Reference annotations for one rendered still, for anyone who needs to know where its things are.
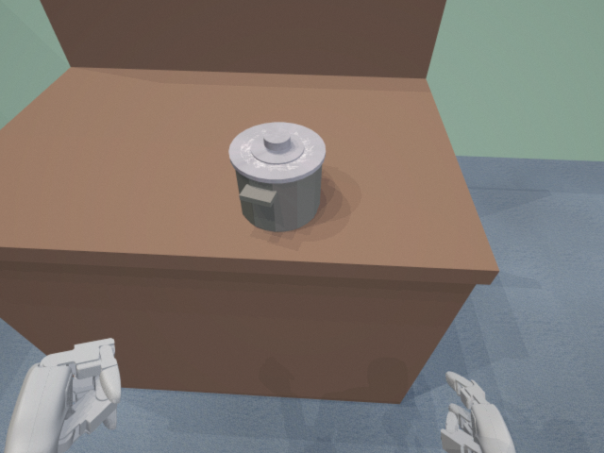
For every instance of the table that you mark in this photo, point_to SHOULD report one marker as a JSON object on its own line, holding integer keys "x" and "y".
{"x": 120, "y": 214}

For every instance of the robot left hand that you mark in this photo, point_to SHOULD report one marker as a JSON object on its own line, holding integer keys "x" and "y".
{"x": 38, "y": 423}

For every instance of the knob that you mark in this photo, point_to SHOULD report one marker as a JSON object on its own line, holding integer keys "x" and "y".
{"x": 277, "y": 139}

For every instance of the lid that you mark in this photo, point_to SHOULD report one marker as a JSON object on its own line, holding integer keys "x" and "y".
{"x": 302, "y": 158}

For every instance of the pot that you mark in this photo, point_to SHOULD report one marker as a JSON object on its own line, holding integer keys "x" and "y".
{"x": 280, "y": 207}

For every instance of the robot right hand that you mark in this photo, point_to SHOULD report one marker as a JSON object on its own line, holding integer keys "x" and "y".
{"x": 484, "y": 428}

